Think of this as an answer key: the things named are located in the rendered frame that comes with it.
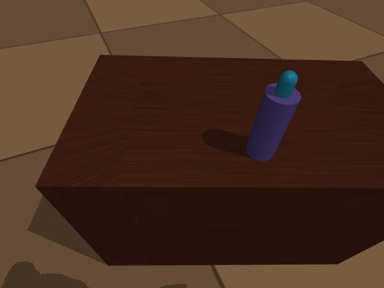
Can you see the bottle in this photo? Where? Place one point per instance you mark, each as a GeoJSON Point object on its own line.
{"type": "Point", "coordinates": [276, 109]}

